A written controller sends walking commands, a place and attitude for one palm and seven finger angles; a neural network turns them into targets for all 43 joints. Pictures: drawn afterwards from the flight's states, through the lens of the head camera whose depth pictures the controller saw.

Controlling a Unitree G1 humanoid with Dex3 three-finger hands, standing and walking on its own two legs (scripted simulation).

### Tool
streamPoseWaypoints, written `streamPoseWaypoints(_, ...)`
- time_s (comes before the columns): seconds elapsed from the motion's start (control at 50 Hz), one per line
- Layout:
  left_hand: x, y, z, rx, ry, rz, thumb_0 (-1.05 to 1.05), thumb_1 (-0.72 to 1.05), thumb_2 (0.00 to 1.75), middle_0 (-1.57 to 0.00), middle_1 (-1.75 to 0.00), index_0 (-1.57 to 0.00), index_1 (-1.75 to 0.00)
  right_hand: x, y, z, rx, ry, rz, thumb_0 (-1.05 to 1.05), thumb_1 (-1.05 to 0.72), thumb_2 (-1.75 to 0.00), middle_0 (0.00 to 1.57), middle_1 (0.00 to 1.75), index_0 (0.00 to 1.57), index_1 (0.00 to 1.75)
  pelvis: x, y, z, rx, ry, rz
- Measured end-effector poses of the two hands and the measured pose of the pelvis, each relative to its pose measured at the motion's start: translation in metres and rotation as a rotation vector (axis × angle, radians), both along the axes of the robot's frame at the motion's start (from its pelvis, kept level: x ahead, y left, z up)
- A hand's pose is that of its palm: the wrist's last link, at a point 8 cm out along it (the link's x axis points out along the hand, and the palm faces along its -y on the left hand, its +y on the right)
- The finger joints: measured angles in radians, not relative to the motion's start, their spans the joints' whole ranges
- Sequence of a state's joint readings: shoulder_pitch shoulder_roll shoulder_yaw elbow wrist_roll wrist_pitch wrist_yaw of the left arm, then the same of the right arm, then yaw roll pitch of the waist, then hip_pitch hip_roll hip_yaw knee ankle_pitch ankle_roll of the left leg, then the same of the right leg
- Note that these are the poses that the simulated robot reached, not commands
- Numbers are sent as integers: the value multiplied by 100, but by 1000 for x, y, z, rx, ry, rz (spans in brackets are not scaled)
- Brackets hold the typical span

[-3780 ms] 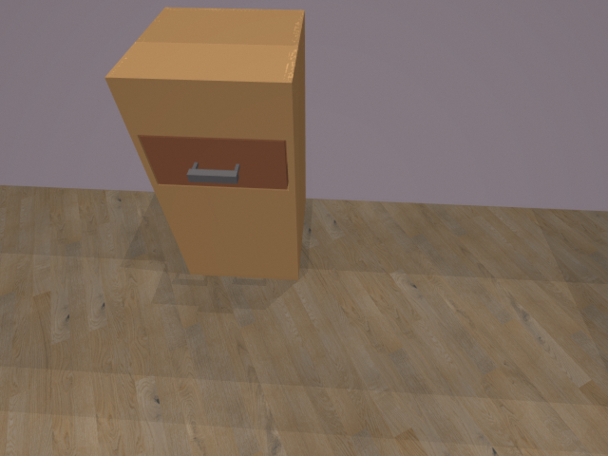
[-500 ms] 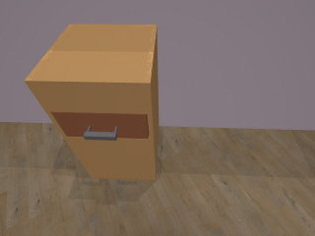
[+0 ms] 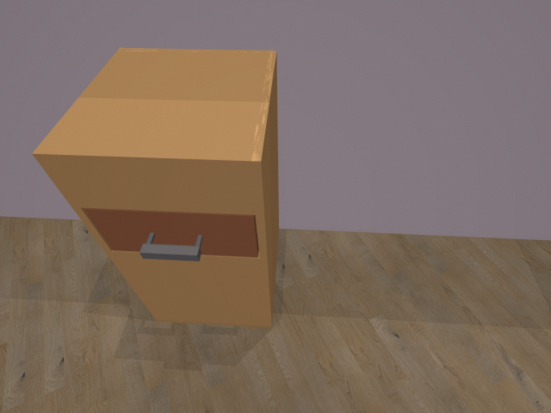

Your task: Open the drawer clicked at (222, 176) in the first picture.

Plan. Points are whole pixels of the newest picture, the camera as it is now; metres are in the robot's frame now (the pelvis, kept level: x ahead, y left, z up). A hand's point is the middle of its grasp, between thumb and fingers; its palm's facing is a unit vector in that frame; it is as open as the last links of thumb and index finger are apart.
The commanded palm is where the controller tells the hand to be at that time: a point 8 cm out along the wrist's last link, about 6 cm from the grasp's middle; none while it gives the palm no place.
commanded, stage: come to a stop and stand still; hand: left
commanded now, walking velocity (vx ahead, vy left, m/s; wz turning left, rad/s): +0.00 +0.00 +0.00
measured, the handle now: (173, 244) +0.49 +0.28 -0.19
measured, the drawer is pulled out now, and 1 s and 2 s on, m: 0.00 0.00 0.00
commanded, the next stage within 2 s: look again from close up in 0.24 s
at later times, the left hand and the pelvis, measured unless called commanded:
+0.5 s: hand out of the picture -0.01 +0.16 -0.17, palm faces +0.06 -0.98 -0.21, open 7.4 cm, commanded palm none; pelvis +0.00 -0.01 +0.00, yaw +0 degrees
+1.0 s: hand out of the picture -0.03 +0.15 -0.17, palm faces +0.07 -0.98 -0.20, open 7.4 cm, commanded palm none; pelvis -0.01 -0.01 +0.00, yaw +1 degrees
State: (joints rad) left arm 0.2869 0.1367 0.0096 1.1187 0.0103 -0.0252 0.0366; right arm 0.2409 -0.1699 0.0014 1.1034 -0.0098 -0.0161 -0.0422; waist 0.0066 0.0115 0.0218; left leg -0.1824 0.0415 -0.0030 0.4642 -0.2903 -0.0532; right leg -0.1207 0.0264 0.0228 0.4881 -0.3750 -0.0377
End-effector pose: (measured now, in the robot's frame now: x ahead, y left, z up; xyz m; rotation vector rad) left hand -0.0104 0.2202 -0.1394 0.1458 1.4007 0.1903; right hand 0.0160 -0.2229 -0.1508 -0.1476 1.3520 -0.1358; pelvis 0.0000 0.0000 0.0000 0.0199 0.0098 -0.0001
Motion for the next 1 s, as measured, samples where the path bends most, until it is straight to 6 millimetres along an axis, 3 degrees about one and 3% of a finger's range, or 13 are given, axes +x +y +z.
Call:
streamPoseWaypoints(0.3, 8, -6, 1, 8, -13, 6, 0, 91, 90, -20, -30, -20, -30, -4, -5, -1, 6, 33, -3, 0, -92, -90, 20, 30, 20, 30, 6, -8, 1, -1, -11, 6)
streamPoseWaypoints(1.0, -23, -18, 1, -16, 26, 33, 0, 91, 90, -20, -30, -19, -30, -32, 1, 1, 24, 79, -4, 0, -91, -90, 20, 30, 20, 30, -5, -11, 3, -3, -18, 14)
